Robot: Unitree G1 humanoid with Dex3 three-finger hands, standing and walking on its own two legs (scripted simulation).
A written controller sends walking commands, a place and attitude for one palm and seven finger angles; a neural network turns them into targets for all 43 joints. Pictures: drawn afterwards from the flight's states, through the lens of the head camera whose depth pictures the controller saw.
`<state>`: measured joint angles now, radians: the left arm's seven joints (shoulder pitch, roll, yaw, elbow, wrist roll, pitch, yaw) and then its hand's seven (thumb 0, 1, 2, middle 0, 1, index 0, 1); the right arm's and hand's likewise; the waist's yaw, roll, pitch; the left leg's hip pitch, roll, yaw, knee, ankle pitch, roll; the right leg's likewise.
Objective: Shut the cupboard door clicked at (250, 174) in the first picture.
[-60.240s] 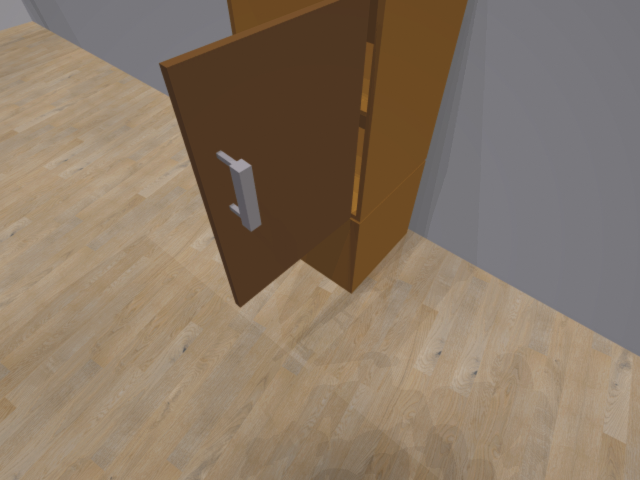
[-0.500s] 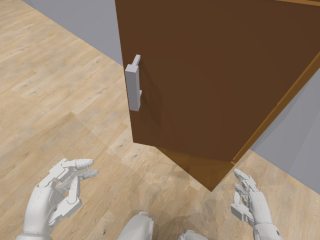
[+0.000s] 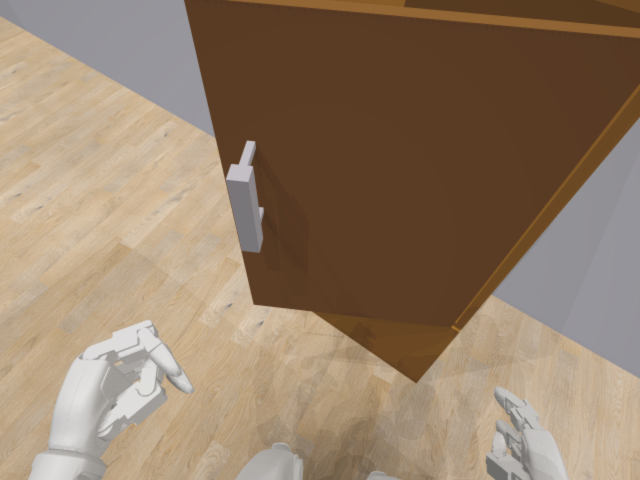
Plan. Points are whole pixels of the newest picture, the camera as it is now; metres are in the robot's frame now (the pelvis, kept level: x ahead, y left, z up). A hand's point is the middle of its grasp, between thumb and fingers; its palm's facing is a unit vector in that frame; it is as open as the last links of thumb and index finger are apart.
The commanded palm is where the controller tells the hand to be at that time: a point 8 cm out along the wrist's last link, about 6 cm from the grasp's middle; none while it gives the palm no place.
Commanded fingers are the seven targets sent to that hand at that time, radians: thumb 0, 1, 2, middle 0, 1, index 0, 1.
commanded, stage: raise the hand and make a fist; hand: left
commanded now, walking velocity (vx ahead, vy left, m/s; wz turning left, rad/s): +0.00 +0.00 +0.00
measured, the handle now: (250, 198) +0.43 +0.13 +0.10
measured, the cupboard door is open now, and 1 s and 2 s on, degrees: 30 30 30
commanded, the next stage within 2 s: bring the fist close to the handle in 0.82 s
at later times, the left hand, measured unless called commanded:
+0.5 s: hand (126, 372) +0.21 +0.20 +0.10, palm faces -0.02 -1.00 -0.03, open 3.1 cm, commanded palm +0.18 +0.26 +0.10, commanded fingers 0.00 0.90 0.90 -1.30 -1.50 -1.30 -1.50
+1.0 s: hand (139, 374) +0.21 +0.19 +0.10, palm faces -0.02 -1.00 -0.03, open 3.1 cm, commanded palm +0.20 +0.24 +0.10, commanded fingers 0.00 0.90 0.90 -1.30 -1.50 -1.30 -1.50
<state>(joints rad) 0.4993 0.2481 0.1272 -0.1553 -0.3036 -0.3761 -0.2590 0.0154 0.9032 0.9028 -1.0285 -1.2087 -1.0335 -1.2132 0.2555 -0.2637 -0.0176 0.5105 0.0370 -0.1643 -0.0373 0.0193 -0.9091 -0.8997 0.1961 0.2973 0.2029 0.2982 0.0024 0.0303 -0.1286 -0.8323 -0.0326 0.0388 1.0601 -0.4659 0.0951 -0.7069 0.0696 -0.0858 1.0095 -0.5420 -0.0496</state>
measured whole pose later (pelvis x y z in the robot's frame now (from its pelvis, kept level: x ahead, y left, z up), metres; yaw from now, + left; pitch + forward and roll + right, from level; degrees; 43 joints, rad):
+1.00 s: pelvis -0.01 +0.00 +0.02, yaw +1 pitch +8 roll -3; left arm 0.36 0.27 0.14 -0.08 -0.30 -0.28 -0.25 0.02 0.90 0.90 -1.30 -1.50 -1.30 -1.50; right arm 0.26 -0.26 0.05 0.52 0.04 -0.19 -0.03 0.02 -0.91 -0.90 0.20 0.30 0.20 0.30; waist 0.00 0.05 -0.09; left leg -0.67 -0.04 0.02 0.92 -0.39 0.10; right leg -0.54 0.06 -0.09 0.86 -0.46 -0.04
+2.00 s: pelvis +0.00 -0.01 +0.03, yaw +0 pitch +9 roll -1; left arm -0.11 0.16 0.00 0.29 -0.17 -0.27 -0.04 0.02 0.90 0.90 -1.30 -1.50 -1.30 -1.50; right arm 0.25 -0.25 0.03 0.57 0.03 -0.06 0.01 0.02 -0.91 -0.90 0.20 0.30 0.20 0.30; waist -0.02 0.03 -0.09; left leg -0.64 -0.03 0.05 0.87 -0.39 0.08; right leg -0.54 0.07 -0.06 0.86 -0.47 -0.06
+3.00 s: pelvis -0.01 -0.01 +0.02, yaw +0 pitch +11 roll -2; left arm -0.53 0.22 0.04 0.77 -0.19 -0.35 -0.18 0.01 0.95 0.95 -1.30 -1.50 -1.30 -1.50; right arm 0.31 -0.28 0.01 0.64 0.04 -0.04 0.01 0.01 -0.91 -0.90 0.20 0.30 0.20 0.30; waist -0.07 0.04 -0.09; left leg -0.71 -0.04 0.05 0.89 -0.37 0.08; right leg -0.61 0.06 -0.07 0.87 -0.45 -0.06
